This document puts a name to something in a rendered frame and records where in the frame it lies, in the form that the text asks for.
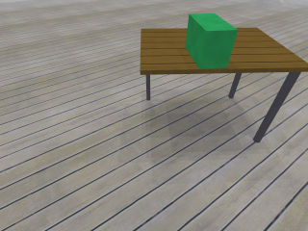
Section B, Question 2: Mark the table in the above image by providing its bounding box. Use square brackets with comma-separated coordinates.
[140, 27, 308, 143]

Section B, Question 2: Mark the carton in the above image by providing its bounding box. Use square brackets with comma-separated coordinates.
[185, 13, 238, 69]

